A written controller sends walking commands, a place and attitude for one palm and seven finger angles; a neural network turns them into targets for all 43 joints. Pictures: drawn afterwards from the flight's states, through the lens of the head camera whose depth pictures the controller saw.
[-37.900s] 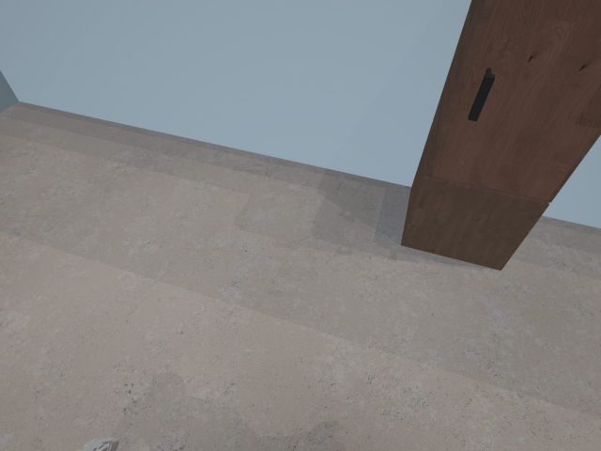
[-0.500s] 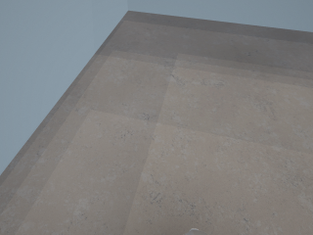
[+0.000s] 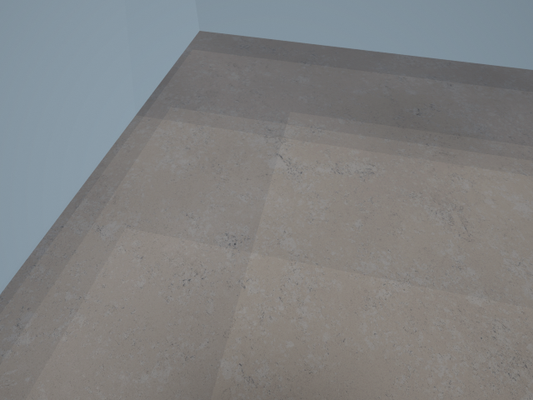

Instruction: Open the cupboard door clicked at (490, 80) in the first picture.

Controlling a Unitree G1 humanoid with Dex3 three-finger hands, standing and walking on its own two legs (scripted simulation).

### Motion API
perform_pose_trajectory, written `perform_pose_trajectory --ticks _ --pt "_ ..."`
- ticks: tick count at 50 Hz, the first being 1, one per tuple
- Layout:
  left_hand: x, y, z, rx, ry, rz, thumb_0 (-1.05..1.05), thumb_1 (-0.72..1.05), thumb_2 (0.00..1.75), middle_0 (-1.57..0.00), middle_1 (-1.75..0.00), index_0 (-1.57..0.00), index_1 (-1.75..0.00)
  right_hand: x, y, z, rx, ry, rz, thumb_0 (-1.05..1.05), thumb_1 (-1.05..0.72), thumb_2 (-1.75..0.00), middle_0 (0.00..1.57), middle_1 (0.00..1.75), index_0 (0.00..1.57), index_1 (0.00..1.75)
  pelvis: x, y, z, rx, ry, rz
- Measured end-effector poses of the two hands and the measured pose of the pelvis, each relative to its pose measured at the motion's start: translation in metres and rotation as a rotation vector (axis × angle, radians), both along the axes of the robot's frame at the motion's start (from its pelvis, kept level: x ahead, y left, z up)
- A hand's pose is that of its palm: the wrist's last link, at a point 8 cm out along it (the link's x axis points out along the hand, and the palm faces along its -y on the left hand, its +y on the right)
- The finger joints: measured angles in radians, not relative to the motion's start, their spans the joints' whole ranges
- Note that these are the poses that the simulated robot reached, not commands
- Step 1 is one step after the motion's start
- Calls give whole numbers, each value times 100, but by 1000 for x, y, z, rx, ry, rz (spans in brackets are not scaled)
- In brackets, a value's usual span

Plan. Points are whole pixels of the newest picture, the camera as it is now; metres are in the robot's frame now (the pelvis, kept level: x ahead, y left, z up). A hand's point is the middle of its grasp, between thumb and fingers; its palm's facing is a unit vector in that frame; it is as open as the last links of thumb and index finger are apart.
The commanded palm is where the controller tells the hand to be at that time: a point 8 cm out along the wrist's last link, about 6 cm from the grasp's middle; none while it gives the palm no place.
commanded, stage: turn to face it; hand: left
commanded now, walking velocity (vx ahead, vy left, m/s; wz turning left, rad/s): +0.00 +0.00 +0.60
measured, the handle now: out of the picture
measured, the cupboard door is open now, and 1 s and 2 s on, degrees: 49 49 49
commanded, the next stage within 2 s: none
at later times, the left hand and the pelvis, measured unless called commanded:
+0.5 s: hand out of the picture +0.13 +0.22 -0.18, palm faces +0.32 -0.91 -0.26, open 7.3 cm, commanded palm none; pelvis +0.11 -0.01 -0.01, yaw +17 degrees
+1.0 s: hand out of the picture +0.09 +0.14 -0.18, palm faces +0.60 -0.76 -0.24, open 7.4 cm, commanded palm none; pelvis +0.16 -0.06 -0.01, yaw +37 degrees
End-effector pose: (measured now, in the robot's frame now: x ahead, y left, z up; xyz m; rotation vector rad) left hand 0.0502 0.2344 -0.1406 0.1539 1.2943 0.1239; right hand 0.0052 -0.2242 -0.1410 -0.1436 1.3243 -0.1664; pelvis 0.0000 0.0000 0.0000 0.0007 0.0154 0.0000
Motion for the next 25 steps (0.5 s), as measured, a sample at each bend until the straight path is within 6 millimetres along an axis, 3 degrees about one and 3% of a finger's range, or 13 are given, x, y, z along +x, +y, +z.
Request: perform_pose_trajectory --ticks 4,7,10,13,18,21,25 --pt "59 -11 6 28 -154 31 1 91 90 -20 -30 -20 -30 9 -14 -15 38 126 22 1 -93 -90 20 30 21 30 31 -16 -9 25 -1 68" --pt "79 -17 14 38 -194 79 1 91 90 -20 -30 -20 -30 38 -24 -13 28 167 56 1 -92 -90 20 30 21 30 50 -20 -4 27 -5 119" --pt "79 -20 15 36 -175 125 0 91 89 -20 -30 -20 -30 86 -28 -5 14 125 104 1 -92 -90 20 30 20 30 65 -21 2 38 -3 153" --pt "71 -10 12 50 -136 179 -1 93 89 -20 -30 -21 -30 143 -26 3 1 40 168 1 -92 -90 20 30 20 30 78 -20 4 40 2 185" --pt "49 12 -11 49 -39 235 -1 92 89 -21 -30 -21 -30 235 -13 5 -42 -148 279 1 -91 -90 20 30 20 30 98 -5 -14 0 -6 224" --pt "45 24 -16 72 2 264 0 92 89 -20 -30 -20 -30 265 -8 10 -64 -210 320 1 -91 -90 20 30 20 30 105 -5 -18 -1 -9 248" --pt "57 30 -2 89 -38 316 1 92 90 -20 -30 -20 -30 281 -8 17 -80 -185 387 1 -91 -90 20 30 20 30 112 -10 -8 -14 -2 300"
